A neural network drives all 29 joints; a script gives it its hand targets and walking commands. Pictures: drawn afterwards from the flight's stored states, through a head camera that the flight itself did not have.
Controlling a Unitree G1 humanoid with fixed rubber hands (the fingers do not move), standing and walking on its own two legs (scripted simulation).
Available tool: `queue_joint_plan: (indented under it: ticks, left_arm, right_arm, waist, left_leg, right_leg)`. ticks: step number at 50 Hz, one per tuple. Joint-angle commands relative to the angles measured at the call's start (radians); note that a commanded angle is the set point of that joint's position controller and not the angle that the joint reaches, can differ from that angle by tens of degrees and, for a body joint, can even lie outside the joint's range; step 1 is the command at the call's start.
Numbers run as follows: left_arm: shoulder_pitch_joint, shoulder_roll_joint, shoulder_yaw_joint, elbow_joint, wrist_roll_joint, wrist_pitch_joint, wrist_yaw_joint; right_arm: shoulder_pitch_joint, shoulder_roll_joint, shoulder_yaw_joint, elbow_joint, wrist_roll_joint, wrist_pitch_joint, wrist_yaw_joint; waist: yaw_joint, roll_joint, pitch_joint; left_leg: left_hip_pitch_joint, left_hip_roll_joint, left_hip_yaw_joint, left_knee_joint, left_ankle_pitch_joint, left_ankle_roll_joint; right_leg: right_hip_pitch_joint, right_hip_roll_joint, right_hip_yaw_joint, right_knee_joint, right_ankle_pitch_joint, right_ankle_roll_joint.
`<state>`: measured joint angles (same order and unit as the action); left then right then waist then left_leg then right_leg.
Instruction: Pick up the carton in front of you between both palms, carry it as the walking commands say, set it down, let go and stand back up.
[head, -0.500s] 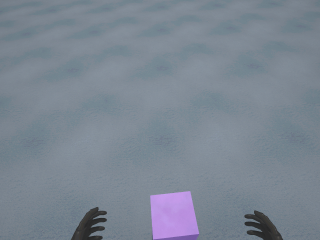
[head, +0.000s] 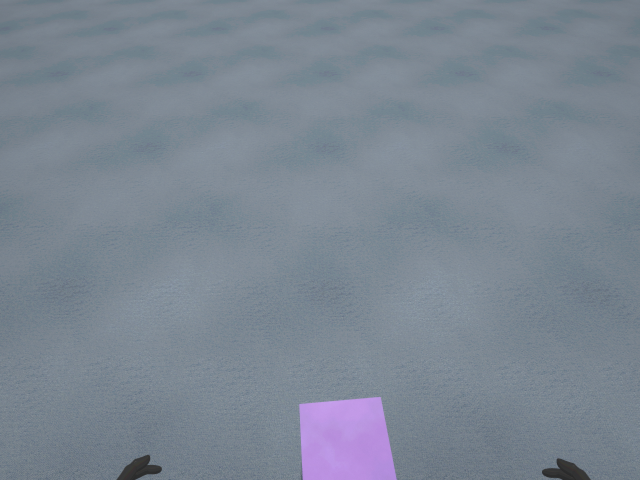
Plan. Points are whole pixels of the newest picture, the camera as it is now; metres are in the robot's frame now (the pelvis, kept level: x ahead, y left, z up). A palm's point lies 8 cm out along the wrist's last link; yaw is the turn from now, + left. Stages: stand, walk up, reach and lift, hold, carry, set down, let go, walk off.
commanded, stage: stand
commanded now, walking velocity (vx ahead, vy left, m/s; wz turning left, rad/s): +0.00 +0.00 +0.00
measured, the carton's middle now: (343, 457) +0.36 -0.02 -0.65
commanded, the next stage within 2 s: none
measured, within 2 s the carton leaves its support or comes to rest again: neither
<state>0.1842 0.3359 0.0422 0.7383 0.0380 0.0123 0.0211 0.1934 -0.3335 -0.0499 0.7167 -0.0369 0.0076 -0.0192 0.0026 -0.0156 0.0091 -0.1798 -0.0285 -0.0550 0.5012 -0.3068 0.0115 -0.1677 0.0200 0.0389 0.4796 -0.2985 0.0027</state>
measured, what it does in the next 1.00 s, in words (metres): stands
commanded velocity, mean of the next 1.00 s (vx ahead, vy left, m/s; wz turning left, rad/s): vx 0.00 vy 0.00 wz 0.00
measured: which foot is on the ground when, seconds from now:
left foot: down 0.00-1.00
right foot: down 0.00-1.00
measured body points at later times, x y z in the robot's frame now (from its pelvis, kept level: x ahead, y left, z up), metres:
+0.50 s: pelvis +0.00 +0.00 +0.01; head -0.01 +0.01 +0.46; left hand +0.12 +0.30 -0.10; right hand +0.12 -0.30 -0.10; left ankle -0.02 +0.11 -0.74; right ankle -0.03 -0.12 -0.74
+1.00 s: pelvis -0.02 +0.00 +0.01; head -0.02 +0.00 +0.46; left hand +0.08 +0.31 -0.11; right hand +0.09 -0.31 -0.10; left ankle -0.02 +0.11 -0.74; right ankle -0.03 -0.12 -0.74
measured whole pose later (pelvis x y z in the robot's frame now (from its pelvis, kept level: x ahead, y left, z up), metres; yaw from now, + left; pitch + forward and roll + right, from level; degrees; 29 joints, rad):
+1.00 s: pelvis -0.02 +0.00 +0.01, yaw +0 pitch -3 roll +0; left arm 0.14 0.38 0.02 0.99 0.02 -0.01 0.01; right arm 0.15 -0.37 -0.01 0.97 -0.02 -0.01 -0.02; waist 0.01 -0.01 0.03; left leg -0.11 -0.03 -0.06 0.37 -0.21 0.01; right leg -0.10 0.01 0.04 0.36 -0.21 0.00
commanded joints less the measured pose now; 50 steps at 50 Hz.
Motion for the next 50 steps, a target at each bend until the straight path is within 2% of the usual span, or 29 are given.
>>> queue_joint_plan:
  ticks: [1, 11, 32, 50]
  left_arm:
    - [-0.041, 0.141, 0.026, -0.03, -0.001, -0.022, 0.006]
    - [-0.056, 0.154, 0.016, 0.043, -0.008, -0.026, 0.008]
    - [-0.08, 0.183, 0.011, 0.155, -0.014, -0.028, 0.001]
    - [-0.086, 0.203, 0.003, 0.213, -0.018, -0.03, -0.005]
  right_arm:
    - [-0.028, -0.151, -0.03, -0.034, 0.003, -0.018, -0.006]
    - [-0.044, -0.165, -0.018, 0.029, 0.009, -0.022, -0.009]
    - [-0.071, -0.191, -0.003, 0.149, 0.012, -0.028, -0.006]
    - [-0.084, -0.21, 0.005, 0.211, 0.018, -0.03, -0.001]
  waist:
    - [-0.003, 0.033, -0.054]
    - [0.0, 0.017, -0.055]
    - [0.002, 0.017, -0.008]
    - [0.004, 0.016, 0.002]
  left_leg:
    - [0.026, 0.099, -0.076, -0.072, 0.346, -0.003]
    - [0.044, 0.104, -0.077, -0.092, 0.384, -0.002]
    - [0.045, 0.113, -0.089, -0.169, 0.251, 0.004]
    - [0.045, 0.12, -0.098, -0.195, 0.219, 0.008]
  right_leg:
    - [0.025, -0.086, 0.063, -0.055, 0.292, -0.005]
    - [0.056, -0.097, 0.066, -0.073, 0.33, -0.007]
    - [0.058, -0.112, 0.087, -0.153, 0.223, -0.016]
    - [0.062, -0.12, 0.092, -0.183, 0.19, -0.02]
